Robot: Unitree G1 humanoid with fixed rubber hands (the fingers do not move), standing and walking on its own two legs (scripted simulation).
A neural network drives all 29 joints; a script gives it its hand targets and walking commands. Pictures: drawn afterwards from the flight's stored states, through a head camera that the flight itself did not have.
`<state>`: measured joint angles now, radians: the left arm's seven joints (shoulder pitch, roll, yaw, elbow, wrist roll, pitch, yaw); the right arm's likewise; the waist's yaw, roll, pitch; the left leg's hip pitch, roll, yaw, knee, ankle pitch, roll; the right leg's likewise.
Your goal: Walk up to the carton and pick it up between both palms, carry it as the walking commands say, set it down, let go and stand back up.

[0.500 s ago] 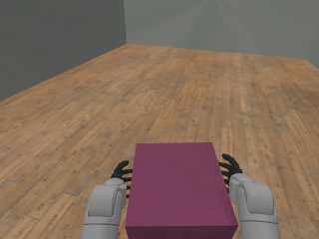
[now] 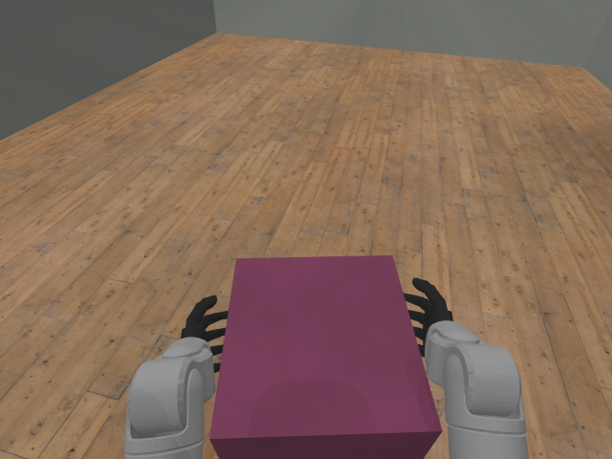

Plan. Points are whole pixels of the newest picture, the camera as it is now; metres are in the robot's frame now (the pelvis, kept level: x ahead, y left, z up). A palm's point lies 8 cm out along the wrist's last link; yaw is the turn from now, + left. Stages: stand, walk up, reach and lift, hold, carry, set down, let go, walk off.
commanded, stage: carry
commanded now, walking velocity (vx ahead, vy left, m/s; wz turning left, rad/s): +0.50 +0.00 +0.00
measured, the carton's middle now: (316, 382) +0.25 +0.01 +0.02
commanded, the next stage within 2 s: none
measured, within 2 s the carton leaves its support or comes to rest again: neither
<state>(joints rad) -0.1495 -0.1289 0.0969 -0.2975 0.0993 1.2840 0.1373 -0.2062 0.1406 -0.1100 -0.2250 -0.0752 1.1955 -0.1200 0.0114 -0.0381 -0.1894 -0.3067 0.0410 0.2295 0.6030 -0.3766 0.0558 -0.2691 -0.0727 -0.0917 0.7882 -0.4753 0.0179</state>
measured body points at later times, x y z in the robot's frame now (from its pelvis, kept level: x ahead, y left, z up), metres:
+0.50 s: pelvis +0.30 +0.02 +0.00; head +0.32 +0.04 +0.45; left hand +0.56 +0.20 +0.06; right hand +0.60 -0.09 +0.08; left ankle +0.36 +0.13 -0.73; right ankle +0.22 -0.08 -0.73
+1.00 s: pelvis +0.61 +0.05 +0.01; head +0.65 +0.06 +0.46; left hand +0.88 +0.20 +0.06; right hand +0.90 -0.09 +0.07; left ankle +0.62 +0.14 -0.72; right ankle +0.57 -0.06 -0.73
